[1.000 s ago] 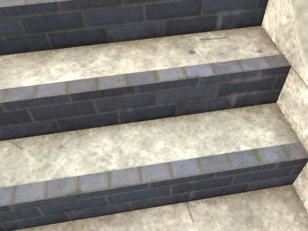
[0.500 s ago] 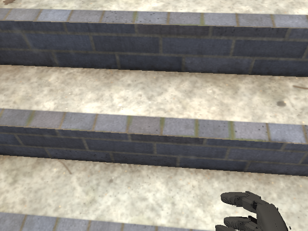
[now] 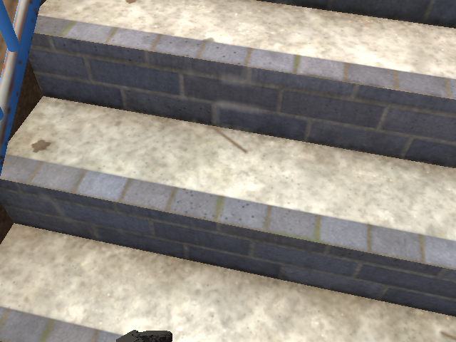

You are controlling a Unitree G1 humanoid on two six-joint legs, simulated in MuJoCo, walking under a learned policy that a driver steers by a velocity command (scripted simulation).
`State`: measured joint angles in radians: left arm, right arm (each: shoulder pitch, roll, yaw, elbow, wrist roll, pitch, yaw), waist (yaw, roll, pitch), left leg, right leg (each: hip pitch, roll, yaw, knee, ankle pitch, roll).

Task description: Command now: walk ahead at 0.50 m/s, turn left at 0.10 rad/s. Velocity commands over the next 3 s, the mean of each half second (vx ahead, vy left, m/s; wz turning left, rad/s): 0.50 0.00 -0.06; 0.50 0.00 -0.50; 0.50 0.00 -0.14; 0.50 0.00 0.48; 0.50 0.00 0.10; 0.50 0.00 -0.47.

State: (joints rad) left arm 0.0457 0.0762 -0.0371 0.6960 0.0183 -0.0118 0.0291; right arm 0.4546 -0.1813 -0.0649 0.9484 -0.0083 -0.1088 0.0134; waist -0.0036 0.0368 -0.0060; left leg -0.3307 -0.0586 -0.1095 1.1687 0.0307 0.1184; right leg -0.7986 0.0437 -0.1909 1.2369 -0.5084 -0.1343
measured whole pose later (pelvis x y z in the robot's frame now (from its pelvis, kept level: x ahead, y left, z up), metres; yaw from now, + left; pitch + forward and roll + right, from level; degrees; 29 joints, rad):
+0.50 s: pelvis +0.28 +0.04 +0.19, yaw -3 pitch +4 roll +3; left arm 0.51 0.12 0.08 0.94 0.00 -0.14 -0.03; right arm -0.04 -0.07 0.02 0.61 -0.03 -0.02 -0.01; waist 0.08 -0.02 0.01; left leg -0.84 0.04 0.20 1.24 -0.47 0.09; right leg -0.37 0.00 0.12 1.23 -0.02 -0.09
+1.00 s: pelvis +0.54 -0.05 +0.37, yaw -19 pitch +3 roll -1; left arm 0.07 0.16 0.02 0.64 0.02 0.04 0.02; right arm 0.38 -0.18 -0.06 0.85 -0.02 -0.11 0.04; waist -0.04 -0.03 0.01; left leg -0.35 0.14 0.02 1.27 -0.05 0.02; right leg -0.85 0.10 -0.14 1.26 -0.48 -0.16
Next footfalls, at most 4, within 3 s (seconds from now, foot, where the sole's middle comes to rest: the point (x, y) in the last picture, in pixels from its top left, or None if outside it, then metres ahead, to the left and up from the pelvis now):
0.42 left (172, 319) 0.43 0.14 -0.47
0.92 right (300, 186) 0.66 -0.14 -0.28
1.42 left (291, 34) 0.95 -0.12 -0.09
1.86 right None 1.16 -0.36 0.10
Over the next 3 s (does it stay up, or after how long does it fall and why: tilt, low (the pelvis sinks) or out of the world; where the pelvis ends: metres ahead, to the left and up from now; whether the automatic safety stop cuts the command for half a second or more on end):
stays up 1.62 -0.21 1.13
